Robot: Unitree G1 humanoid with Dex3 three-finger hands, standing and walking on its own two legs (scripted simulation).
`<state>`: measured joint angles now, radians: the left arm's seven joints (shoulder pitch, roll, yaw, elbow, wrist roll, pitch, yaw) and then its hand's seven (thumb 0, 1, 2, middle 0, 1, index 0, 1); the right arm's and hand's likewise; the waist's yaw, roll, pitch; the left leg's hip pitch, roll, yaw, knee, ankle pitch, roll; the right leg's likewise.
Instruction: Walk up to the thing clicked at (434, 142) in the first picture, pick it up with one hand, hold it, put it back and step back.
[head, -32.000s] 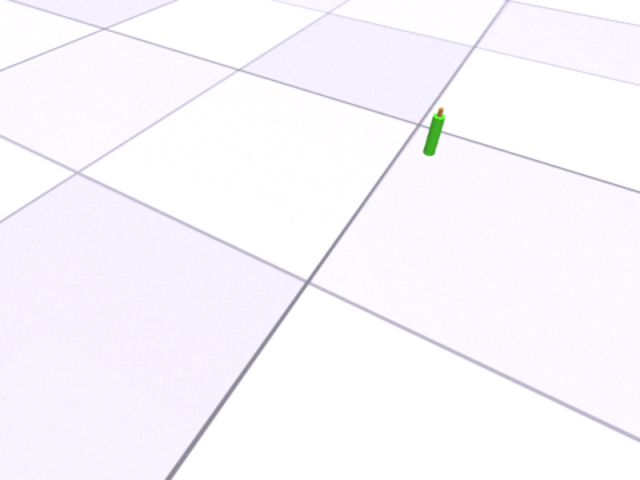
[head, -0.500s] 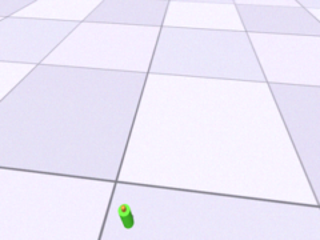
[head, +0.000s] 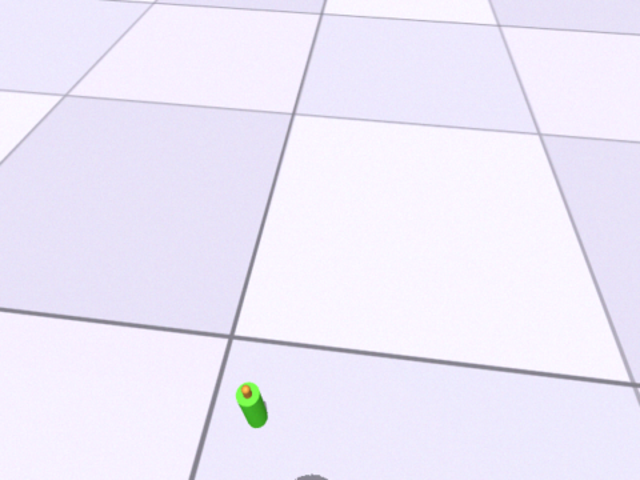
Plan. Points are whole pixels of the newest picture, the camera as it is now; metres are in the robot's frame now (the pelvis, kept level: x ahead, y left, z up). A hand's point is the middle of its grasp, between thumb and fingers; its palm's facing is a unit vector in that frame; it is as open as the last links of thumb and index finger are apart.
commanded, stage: step back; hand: left
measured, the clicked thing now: (251, 404) +0.39 +0.18 -0.64
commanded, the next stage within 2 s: none
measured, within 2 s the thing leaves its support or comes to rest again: neither
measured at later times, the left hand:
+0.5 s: hand out of the picture +0.05 +0.33 -0.18, palm faces -0.08 -0.93 -0.36, open 7.4 cm
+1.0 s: hand out of the picture -0.06 +0.33 -0.16, palm faces -0.02 -0.92 -0.39, open 7.4 cm
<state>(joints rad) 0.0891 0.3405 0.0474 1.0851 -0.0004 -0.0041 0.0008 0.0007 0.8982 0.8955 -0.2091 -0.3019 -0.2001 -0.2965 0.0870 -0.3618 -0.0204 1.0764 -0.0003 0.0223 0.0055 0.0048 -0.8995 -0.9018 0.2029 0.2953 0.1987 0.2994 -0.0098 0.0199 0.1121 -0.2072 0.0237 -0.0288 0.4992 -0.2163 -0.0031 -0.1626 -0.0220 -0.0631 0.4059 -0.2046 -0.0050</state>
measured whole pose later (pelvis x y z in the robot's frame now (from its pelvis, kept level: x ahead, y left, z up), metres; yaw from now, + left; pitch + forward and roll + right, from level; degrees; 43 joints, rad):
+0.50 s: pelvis -0.07 +0.07 -0.01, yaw -2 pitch -1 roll -1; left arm 0.09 0.39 0.06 0.90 0.01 0.06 0.02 0.00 0.90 0.90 -0.21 -0.30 -0.20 -0.30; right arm 0.13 -0.34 -0.04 0.87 -0.02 0.02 -0.02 0.01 -0.90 -0.90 0.21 0.30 0.20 0.30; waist -0.03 -0.04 0.21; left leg -0.30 -0.03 0.04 0.60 -0.28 0.07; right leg -0.37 0.07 0.13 1.01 -0.51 0.02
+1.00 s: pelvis -0.20 +0.07 -0.03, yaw +0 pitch -2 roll +0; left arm 0.12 0.38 0.06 0.75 0.03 0.04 0.01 0.00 0.90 0.90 -0.21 -0.30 -0.20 -0.30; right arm 0.18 -0.42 -0.05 0.87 -0.01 0.02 -0.02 0.01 -0.90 -0.90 0.20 0.30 0.20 0.30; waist 0.00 -0.01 0.17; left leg -0.24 -0.04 -0.05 0.66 -0.38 0.00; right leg -0.38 -0.04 -0.02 0.69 -0.27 0.00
